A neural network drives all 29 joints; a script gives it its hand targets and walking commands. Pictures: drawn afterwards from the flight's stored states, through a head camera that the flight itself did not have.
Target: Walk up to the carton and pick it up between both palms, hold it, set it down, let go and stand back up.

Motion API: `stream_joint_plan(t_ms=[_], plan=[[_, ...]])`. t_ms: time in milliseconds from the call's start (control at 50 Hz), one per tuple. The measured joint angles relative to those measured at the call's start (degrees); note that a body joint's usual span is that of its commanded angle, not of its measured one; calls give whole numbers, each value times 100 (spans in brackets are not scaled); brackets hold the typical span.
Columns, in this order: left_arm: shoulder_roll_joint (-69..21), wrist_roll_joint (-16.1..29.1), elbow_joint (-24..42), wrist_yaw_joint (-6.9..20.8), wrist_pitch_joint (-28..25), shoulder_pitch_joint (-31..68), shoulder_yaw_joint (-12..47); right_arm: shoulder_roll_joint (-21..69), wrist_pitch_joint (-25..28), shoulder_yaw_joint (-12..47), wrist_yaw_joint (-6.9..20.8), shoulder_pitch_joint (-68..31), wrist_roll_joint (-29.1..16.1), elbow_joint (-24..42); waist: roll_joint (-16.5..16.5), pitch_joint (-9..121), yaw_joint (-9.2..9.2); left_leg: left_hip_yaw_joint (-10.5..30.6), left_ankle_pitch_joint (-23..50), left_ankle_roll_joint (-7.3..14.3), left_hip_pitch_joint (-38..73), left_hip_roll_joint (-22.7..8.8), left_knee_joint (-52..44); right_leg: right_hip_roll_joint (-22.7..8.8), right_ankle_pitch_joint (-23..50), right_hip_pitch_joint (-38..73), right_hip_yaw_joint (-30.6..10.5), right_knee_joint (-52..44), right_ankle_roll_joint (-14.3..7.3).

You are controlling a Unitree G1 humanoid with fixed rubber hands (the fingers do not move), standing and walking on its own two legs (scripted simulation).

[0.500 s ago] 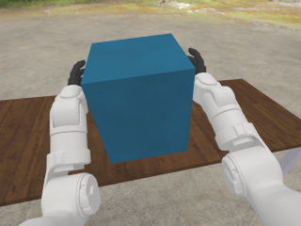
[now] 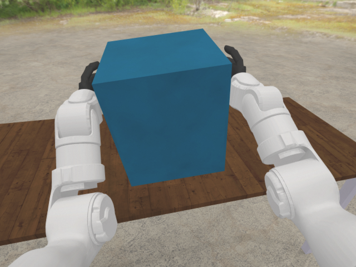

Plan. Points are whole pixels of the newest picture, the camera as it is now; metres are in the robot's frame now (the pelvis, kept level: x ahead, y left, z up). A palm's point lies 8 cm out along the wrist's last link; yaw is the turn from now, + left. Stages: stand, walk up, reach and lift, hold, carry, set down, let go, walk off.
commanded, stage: hold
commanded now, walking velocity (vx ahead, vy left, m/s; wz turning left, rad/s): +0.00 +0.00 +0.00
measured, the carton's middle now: (167, 107) +0.38 +0.00 +0.25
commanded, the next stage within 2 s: none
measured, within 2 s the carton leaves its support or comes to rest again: neither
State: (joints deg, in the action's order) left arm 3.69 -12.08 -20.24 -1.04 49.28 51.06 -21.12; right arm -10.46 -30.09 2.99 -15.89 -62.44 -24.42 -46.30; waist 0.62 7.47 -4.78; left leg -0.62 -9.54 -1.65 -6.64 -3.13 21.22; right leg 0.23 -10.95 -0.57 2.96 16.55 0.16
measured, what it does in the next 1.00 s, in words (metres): stands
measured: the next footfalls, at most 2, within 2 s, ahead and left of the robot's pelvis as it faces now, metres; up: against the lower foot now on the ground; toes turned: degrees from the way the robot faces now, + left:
none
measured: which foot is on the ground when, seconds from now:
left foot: down 0.00-1.00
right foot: down 0.00-1.00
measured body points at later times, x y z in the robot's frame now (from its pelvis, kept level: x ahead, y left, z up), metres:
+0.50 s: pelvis +0.00 +0.00 +0.00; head -0.09 +0.01 +0.44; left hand +0.39 +0.16 +0.29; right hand +0.39 -0.14 +0.32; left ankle +0.03 +0.13 -0.75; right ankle -0.02 -0.12 -0.75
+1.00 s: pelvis +0.00 +0.00 +0.00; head -0.09 +0.01 +0.44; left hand +0.39 +0.16 +0.29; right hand +0.39 -0.15 +0.32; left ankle +0.03 +0.13 -0.75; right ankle -0.02 -0.12 -0.75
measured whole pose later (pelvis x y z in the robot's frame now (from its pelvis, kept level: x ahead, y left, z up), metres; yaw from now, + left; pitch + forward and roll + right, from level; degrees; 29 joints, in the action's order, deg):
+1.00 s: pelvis +0.00 +0.00 +0.00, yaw +1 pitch -4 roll -1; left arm 4.8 -12.2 -26.9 -0.3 49.7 55.3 -21.8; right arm -11.8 -33.2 3.4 -16.7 -67.4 -25.9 -52.0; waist 0.4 10.1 -4.6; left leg 1.1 -9.4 -1.9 -8.4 -2.8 21.4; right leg 0.9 -10.9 -1.9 2.2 16.4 -0.2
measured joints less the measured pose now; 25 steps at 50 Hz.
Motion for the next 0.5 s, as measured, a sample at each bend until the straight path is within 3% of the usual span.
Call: stream_joint_plan(t_ms=[180, 500], plan=[[44, -35, -541, 31, 73, 383, -105, -89, -220, -99, 19, -450, 10, -528, 8, 167, 45, 37, 36, -20, -64, -2, -42, 23, 5, -80, -14, 4, -27], [136, -46, -707, 118, 37, 442, -95, -91, -273, 26, -83, -487, -99, -584, -12, 218, 15, 146, 34, -34, -108, 14, -17, 45, 7, -72, 10, -24, -39]])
